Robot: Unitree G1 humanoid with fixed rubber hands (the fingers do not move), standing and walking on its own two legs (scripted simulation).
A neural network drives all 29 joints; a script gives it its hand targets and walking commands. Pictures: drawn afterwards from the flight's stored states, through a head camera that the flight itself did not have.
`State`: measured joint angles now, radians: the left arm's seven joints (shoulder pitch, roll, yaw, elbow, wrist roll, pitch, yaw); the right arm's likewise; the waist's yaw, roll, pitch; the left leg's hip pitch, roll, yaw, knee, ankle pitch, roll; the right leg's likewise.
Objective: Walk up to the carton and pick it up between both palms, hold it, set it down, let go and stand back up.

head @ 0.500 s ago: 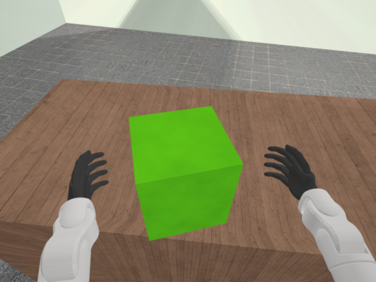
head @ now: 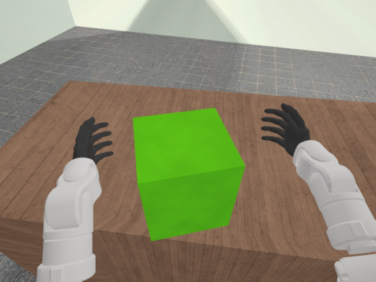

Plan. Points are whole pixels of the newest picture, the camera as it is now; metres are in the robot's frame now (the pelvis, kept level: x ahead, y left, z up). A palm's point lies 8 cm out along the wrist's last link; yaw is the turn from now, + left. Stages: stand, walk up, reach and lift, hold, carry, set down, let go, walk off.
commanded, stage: reach and lift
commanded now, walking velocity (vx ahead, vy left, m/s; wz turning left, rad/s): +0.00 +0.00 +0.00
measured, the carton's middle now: (183, 174) +0.40 +0.06 +0.01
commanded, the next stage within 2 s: none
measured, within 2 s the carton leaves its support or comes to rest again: neither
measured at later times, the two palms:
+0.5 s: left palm (83, 132) +0.34 +0.25 +0.18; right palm (279, 106) +0.45 -0.14 +0.20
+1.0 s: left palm (96, 158) +0.34 +0.24 +0.11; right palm (260, 135) +0.45 -0.12 +0.12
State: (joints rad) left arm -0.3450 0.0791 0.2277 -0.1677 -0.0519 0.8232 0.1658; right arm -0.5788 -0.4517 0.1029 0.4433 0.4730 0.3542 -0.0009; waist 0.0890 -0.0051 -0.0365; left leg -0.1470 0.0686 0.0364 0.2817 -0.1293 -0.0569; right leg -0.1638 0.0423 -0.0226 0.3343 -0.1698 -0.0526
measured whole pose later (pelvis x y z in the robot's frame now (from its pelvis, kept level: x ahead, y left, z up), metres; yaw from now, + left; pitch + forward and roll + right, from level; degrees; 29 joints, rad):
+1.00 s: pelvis +0.00 +0.01 +0.00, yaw +1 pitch +4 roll +0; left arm -0.52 0.03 0.20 0.32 0.01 0.40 0.16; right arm -0.81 -0.34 0.07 0.95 0.31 0.06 0.04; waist 0.15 0.01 -0.03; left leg -0.27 0.07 0.01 0.34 -0.15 -0.05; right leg -0.24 0.04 -0.05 0.32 -0.16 -0.04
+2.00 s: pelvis +0.01 +0.01 +0.00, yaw +2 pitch +6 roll -1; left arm -0.54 -0.12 0.28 0.56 0.17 0.09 0.20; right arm -0.84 -0.16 0.00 1.12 0.17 -0.11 -0.06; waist 0.14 0.01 -0.05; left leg -0.32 0.07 0.00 0.36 -0.16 -0.05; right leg -0.27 0.05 -0.05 0.31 -0.15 -0.05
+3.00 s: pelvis +0.01 +0.01 +0.00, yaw +2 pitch +3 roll +0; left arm -0.48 -0.20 0.40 0.49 0.37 0.10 0.10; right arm -0.75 -0.06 -0.27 1.08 -0.14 -0.18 0.01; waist 0.10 -0.01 -0.04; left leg -0.21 0.06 0.01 0.28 -0.13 -0.04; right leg -0.17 0.03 -0.05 0.25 -0.14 -0.04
